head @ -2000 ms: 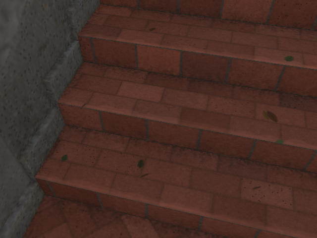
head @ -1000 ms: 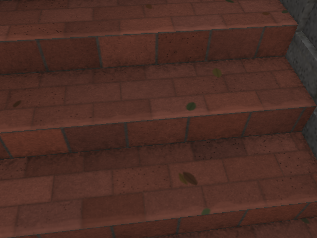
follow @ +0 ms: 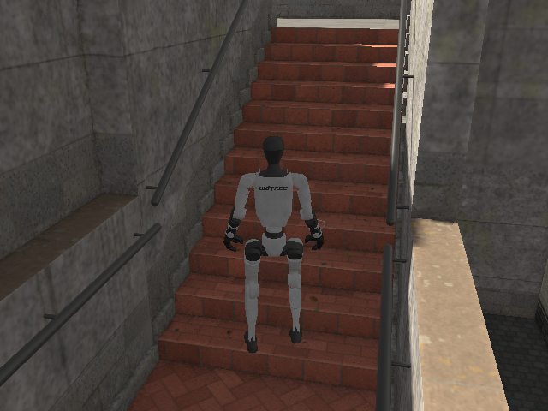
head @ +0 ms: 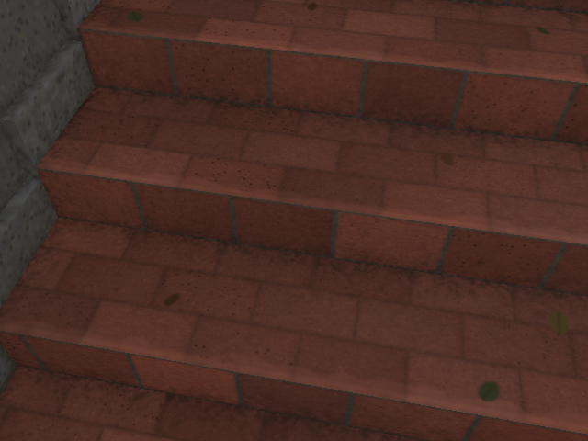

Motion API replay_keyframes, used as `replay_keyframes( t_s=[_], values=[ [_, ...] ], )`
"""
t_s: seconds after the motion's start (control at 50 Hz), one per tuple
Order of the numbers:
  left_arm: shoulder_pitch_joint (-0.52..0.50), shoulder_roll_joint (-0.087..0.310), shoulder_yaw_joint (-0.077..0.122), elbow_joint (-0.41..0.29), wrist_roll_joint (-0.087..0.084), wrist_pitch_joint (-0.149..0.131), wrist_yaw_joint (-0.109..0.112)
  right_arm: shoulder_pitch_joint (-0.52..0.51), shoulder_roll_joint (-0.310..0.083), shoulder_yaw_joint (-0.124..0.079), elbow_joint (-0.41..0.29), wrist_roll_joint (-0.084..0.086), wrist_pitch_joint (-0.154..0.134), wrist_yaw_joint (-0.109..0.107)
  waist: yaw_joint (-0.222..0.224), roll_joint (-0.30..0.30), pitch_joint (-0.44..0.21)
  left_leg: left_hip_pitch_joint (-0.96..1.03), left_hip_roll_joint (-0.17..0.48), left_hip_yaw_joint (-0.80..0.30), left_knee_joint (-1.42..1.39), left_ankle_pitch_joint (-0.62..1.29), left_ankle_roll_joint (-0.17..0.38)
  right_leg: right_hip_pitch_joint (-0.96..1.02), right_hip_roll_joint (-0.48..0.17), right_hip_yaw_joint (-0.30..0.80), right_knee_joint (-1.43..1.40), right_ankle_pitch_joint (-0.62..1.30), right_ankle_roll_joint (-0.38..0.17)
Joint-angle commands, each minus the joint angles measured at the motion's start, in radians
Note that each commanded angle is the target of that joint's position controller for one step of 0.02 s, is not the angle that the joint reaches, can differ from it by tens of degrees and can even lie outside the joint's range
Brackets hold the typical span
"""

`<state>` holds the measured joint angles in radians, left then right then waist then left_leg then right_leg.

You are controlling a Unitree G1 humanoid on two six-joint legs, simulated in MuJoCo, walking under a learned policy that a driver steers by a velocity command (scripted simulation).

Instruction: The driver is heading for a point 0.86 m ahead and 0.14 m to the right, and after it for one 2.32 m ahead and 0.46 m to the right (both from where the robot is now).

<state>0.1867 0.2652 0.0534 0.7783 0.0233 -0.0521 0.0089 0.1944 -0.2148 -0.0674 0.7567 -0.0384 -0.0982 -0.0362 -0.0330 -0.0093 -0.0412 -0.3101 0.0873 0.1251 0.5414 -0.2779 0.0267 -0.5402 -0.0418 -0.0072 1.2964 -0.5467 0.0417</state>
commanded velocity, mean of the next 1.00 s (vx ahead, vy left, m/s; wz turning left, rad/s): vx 0.22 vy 0.00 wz -0.32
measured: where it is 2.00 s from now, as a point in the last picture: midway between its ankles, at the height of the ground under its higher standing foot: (337, 282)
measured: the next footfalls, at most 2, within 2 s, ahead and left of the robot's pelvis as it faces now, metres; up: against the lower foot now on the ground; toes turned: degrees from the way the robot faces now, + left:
right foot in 0.12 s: +0.01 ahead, -0.14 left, +0.00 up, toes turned -7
left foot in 0.68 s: +0.12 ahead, +0.10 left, +0.00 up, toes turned -17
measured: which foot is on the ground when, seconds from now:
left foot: down 0.00-0.14, up 0.16-0.66, down 0.68-1.00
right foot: up 0.00-0.10, down 0.12-0.72, up 0.74-1.00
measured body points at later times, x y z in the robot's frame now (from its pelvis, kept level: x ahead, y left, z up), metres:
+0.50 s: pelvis +0.02 -0.05 +0.01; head +0.03 -0.07 +0.46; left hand +0.16 +0.15 -0.10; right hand +0.15 -0.34 -0.07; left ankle +0.01 +0.09 -0.58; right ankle -0.03 -0.13 -0.73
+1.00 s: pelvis +0.19 -0.03 +0.02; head +0.20 -0.04 +0.47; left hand +0.47 +0.03 -0.05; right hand +0.01 -0.16 -0.13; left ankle +0.09 +0.11 -0.73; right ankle +0.26 -0.18 -0.53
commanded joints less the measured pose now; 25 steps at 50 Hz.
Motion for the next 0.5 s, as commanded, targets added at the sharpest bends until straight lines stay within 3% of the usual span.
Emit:
replay_keyframes(
  t_s=[0.02, 0.04, 0.06, 0.08, 0.1, 0.12, 0.14, 0.16, 0.18, 0.2, 0.22, 0.24, 0.26, 0.28, 0.3, 0.34, 0.38, 0.42, 0.44, 0.5],
  values=[
    [0.005, -0.027, -0.001, -0.108, 0.02, -0.003, -0.017, -0.268, -0.095, -0.014, -0.139, 0.004, -0.017, -0.043, 0.122, 0.062, -0.067, 0.044, 0.205, -0.085, -0.23, 0.538, 0.165, 0.055, -0.024, 0.013, -0.039, -0.006, -0.005],
    [-0.01, -0.033, -0.003, -0.105, 0.026, -0.007, -0.047, -0.296, -0.112, -0.01, -0.153, 0.021, 0.002, -0.052, 0.124, 0.055, -0.07, 0.158, 0.154, -0.039, -0.175, 0.522, 0.094, 0.051, -0.055, 0.004, -0.361, 0.005, -0.003],
    [0.014, -0.048, -0.009, -0.079, 0.0, -0.016, -0.084, -0.263, -0.163, -0.03, -0.153, 0.037, 0.037, -0.059, 0.085, 0.083, -0.064, 0.183, 0.124, -0.003, -0.142, 0.503, 0.088, 0.134, -0.011, -0.073, -0.579, 0.097, 0.003],
    [0.052, -0.045, -0.008, -0.056, -0.034, -0.03, -0.111, -0.221, -0.237, -0.054, -0.149, 0.015, 0.064, -0.048, 0.053, 0.106, -0.049, 0.149, 0.154, -0.027, -0.144, 0.446, 0.108, 0.243, 0.037, -0.108, -0.739, 0.288, 0.01],
    [0.127, -0.033, -0.004, -0.041, -0.052, -0.041, -0.12, -0.201, -0.283, -0.066, -0.123, -0.027, 0.085, -0.017, 0.061, 0.132, -0.047, 0.103, 0.219, -0.075, -0.121, 0.351, 0.118, 0.365, 0.074, -0.095, -0.839, 0.485, -0.011],
    [0.167, 0.019, 0.019, -0.031, -0.034, -0.053, -0.101, -0.128, -0.224, -0.051, -0.076, -0.033, 0.092, 0.009, 0.06, 0.073, -0.06, 0.092, 0.223, -0.07, -0.031, 0.216, 0.089, 0.427, 0.09, -0.069, -0.965, 0.57, -0.045],
    [0.17, 0.142, 0.058, -0.049, 0.003, -0.064, -0.067, 0.035, -0.084, -0.022, -0.043, -0.028, 0.084, 0.02, -0.003, -0.069, -0.095, 0.002, 0.102, 0.043, 0.204, -0.002, -0.019, 0.522, -0.014, 0.056, -0.873, 1.037, -0.172],
    [0.228, 0.343, 0.104, -0.082, 0.001, -0.079, -0.029, 0.04, 0.0, 0.015, -0.156, 0.014, 0.055, 0.013, 0.008, -0.277, -0.174, -0.277, -0.09, 0.049, 0.418, -0.407, -0.129, 0.692, -0.328, 0.509, -0.868, 1.556, -0.509],
    [0.29, 0.3, 0.102, -0.049, 0.028, -0.09, -0.038, -0.13, -0.069, 0.003, -0.186, 0.042, 0.038, 0.011, 0.111, -0.158, -0.165, -0.384, -0.123, -0.11, 0.662, -0.503, -0.161, 0.707, -0.378, 0.543, -0.897, 1.429, -0.554],
    [0.208, 0.239, 0.082, -0.037, 0.034, -0.09, -0.063, -0.233, -0.079, 0.002, -0.206, 0.047, 0.037, 0.012, 0.105, -0.178, -0.093, -0.465, -0.102, -0.159, 0.929, -0.443, -0.135, 0.602, -0.31, 0.42, -0.88, 1.206, -0.464],
    [0.099, 0.152, 0.049, -0.076, 0.023, -0.079, -0.083, -0.237, -0.163, -0.033, -0.199, 0.032, 0.039, -0.005, 0.067, -0.158, -0.068, -0.453, -0.085, -0.172, 1.102, -0.376, -0.104, 0.468, -0.283, 0.359, -0.874, 1.112, -0.42],
    [0.012, 0.098, 0.022, -0.103, 0.001, -0.062, -0.09, -0.227, -0.191, -0.047, -0.193, 0.01, 0.04, -0.016, 0.018, -0.118, -0.047, -0.41, -0.087, -0.181, 1.129, -0.298, -0.069, 0.351, -0.254, 0.318, -0.893, 1.053, -0.388],
    [-0.035, 0.061, 0.008, -0.125, -0.005, -0.049, -0.09, -0.18, -0.178, -0.041, -0.2, -0.009, 0.041, -0.02, -0.026, -0.083, -0.026, -0.365, -0.082, -0.194, 1.068, -0.24, -0.063, 0.276, -0.224, 0.295, -0.909, 0.992, -0.361],
    [-0.039, 0.049, -0.004, -0.146, 0.003, -0.038, -0.081, -0.16, -0.153, -0.035, -0.209, -0.013, 0.041, -0.018, -0.034, -0.077, -0.039, -0.357, -0.096, -0.186, 1.032, -0.196, -0.08, 0.283, -0.206, 0.302, -0.906, 0.982, -0.357],
    [-0.01, 0.052, -0.007, -0.153, 0.01, -0.028, -0.068, -0.15, -0.137, -0.027, -0.212, -0.003, 0.041, -0.018, -0.021, -0.077, -0.078, -0.374, -0.111, -0.176, 1.031, -0.158, -0.108, 0.339, -0.206, 0.32, -0.89, 0.987, -0.372],
    [0.088, 0.077, -0.006, -0.156, 0.033, -0.03, -0.053, -0.143, -0.122, -0.013, -0.218, 0.022, 0.045, -0.018, 0.02, -0.103, -0.094, -0.468, -0.135, -0.164, 1.091, -0.14, -0.157, 0.43, -0.219, 0.362, -0.873, 1.044, -0.394],
    [0.216, 0.054, -0.015, -0.124, 0.028, -0.029, -0.059, -0.126, -0.123, -0.006, -0.211, 0.001, 0.044, -0.019, 0.062, -0.099, -0.072, -0.566, -0.113, -0.165, 1.069, -0.123, -0.163, 0.491, -0.203, 0.401, -0.915, 0.698, -0.385],
    [0.25, 0.064, -0.017, -0.109, 0.021, -0.022, -0.064, -0.117, -0.096, 0.011, -0.203, -0.022, 0.035, -0.006, 0.088, -0.118, -0.01, -0.59, -0.106, -0.13, 1.048, -0.111, -0.137, 0.423, -0.164, 0.443, -0.988, 0.252, -0.369],
    [0.227, 0.079, -0.015, -0.11, 0.021, -0.02, -0.062, -0.105, -0.081, 0.02, -0.203, -0.023, 0.031, 0.005, 0.081, -0.13, 0.007, -0.555, -0.105, -0.109, 1.036, -0.112, -0.123, 0.36, -0.152, 0.458, -1.008, 0.165, -0.365],
    [0.124, 0.096, -0.016, -0.148, 0.022, -0.028, -0.052, -0.096, -0.051, 0.04, -0.202, -0.025, 0.027, 0.04, 0.063, -0.081, 0.011, -0.382, -0.073, -0.083, 0.724, -0.118, -0.112, 0.261, -0.13, 0.438, -1.024, 0.133, -0.33]
  ],
)
Velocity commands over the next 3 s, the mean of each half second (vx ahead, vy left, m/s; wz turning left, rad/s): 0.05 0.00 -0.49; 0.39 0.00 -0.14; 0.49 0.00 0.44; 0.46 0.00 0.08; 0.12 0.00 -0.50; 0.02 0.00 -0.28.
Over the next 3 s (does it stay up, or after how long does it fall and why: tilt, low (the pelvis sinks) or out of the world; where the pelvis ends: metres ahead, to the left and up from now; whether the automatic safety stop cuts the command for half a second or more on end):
stays up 0.90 -0.02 0.45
